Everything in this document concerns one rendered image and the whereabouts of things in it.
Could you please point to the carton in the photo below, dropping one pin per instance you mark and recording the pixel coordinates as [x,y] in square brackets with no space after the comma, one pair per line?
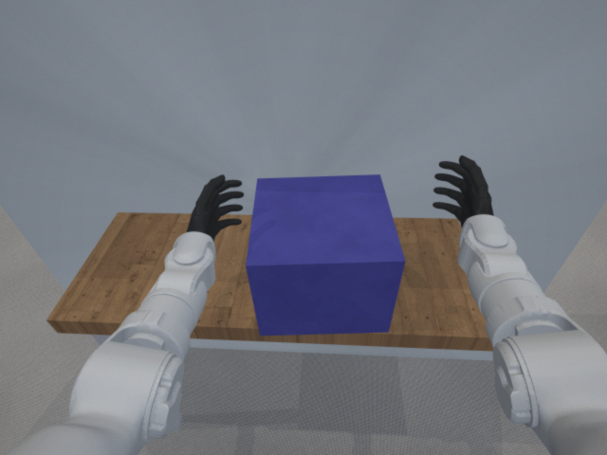
[323,256]

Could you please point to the right robot upper arm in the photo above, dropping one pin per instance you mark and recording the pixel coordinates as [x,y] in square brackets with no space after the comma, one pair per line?
[556,384]

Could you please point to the left robot forearm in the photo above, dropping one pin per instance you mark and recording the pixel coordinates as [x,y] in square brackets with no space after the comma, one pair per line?
[172,308]

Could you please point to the left robot upper arm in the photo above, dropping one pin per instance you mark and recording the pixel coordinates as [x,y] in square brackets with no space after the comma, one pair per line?
[128,395]

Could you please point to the table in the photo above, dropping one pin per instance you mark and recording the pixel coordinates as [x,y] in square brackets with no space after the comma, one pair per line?
[434,308]

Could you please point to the right robot hand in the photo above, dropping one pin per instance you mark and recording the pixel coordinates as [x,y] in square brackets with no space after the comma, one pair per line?
[473,199]

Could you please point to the right robot forearm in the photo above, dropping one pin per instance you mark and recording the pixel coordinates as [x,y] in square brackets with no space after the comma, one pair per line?
[507,295]

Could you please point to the left robot hand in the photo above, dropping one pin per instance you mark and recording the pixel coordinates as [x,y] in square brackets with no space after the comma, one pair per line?
[206,213]

